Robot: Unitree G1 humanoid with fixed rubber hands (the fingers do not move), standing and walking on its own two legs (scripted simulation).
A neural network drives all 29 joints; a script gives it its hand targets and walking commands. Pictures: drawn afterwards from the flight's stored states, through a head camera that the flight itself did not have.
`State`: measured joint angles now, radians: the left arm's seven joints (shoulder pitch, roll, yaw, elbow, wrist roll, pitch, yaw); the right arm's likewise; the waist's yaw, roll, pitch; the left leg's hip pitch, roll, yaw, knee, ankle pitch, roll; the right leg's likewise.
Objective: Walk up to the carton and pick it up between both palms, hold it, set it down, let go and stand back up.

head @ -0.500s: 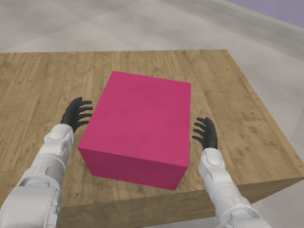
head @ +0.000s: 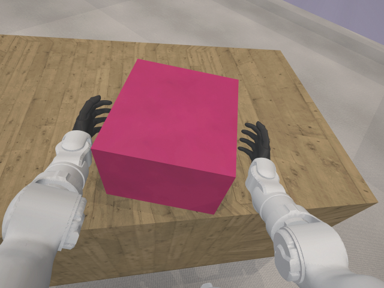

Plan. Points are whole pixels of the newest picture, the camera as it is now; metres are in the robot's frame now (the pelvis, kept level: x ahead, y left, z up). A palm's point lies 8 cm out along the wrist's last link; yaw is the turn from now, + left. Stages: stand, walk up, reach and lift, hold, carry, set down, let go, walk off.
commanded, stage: reach and lift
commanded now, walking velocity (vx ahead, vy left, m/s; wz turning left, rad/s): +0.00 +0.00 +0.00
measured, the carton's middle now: (174, 134) +0.48 -0.04 +0.03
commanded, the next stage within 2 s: none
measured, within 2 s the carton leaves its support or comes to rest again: neither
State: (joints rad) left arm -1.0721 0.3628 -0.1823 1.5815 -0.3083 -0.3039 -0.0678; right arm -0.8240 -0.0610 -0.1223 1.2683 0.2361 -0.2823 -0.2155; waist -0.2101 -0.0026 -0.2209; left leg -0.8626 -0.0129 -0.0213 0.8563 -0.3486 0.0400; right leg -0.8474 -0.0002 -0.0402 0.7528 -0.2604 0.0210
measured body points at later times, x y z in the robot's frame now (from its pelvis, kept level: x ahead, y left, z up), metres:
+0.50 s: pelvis +0.01 +0.00 +0.00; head +0.09 +0.05 +0.44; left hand +0.50 +0.14 +0.05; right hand +0.40 -0.20 +0.04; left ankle +0.02 +0.09 -0.69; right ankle +0.05 -0.14 -0.69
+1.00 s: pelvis +0.04 +0.00 +0.03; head +0.13 +0.03 +0.47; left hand +0.50 +0.14 +0.05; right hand +0.40 -0.20 +0.04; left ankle +0.02 +0.09 -0.69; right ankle +0.05 -0.14 -0.69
